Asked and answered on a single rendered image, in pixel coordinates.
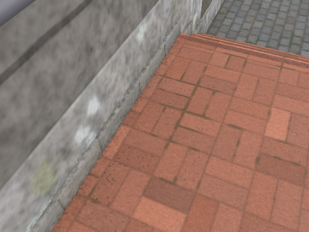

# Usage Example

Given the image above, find stairs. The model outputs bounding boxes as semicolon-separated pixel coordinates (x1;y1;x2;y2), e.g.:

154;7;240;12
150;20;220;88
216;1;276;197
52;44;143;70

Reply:
191;33;309;63

